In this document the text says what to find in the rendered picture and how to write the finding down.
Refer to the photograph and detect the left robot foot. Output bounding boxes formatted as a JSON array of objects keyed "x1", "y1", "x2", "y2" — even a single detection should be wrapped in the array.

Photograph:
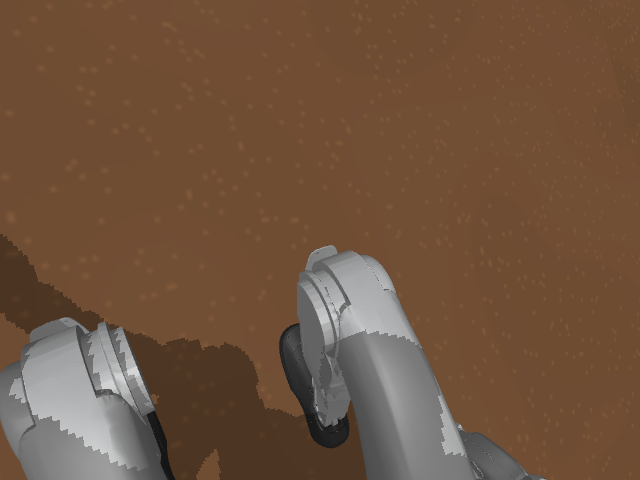
[{"x1": 146, "y1": 410, "x2": 175, "y2": 480}]

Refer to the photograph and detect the right robot hand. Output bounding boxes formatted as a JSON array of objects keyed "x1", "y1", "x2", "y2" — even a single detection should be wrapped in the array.
[{"x1": 455, "y1": 422, "x2": 530, "y2": 480}]

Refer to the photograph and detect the right robot foot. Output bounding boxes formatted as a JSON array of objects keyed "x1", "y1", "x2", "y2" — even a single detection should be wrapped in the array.
[{"x1": 279, "y1": 323, "x2": 349, "y2": 448}]

